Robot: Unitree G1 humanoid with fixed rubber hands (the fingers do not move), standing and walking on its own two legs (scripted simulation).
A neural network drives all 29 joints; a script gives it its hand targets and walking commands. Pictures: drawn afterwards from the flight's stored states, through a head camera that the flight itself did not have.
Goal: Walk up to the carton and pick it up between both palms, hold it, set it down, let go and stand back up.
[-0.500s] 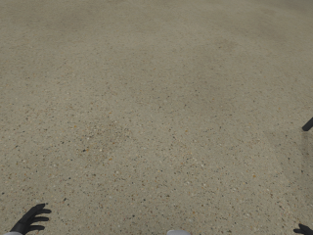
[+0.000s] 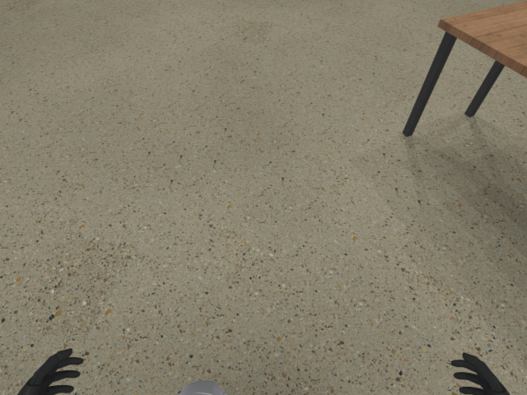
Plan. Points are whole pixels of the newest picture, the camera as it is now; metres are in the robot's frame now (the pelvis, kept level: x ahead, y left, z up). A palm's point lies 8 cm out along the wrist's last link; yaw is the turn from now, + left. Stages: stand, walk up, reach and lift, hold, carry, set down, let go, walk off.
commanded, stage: walk up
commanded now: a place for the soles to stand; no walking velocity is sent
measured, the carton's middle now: out of the picture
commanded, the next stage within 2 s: none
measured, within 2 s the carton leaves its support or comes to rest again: neither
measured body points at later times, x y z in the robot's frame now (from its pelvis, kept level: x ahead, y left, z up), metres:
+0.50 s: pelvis +0.15 -0.03 +0.00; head +0.17 -0.03 +0.45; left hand +0.45 +0.18 -0.07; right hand +0.04 -0.39 -0.06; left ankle +0.17 +0.09 -0.74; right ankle +0.17 -0.22 -0.70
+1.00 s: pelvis +0.30 -0.17 +0.00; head +0.30 -0.18 +0.45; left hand +0.57 +0.04 -0.09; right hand +0.17 -0.51 -0.08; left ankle +0.49 -0.13 -0.71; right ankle +0.21 -0.23 -0.74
